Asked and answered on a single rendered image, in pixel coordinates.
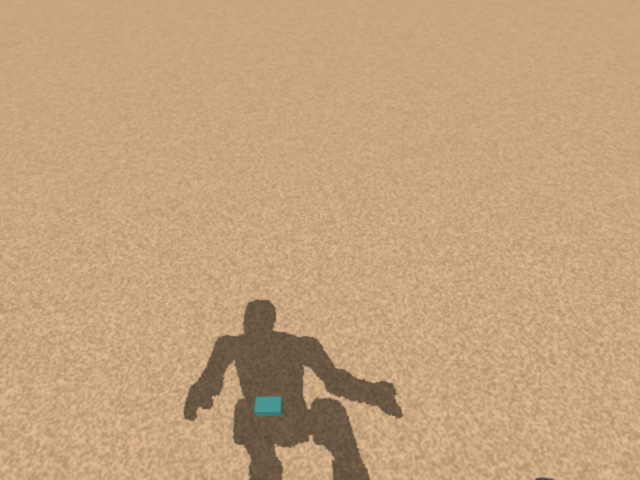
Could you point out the small box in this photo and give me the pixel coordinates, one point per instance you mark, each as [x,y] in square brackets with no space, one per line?
[268,406]

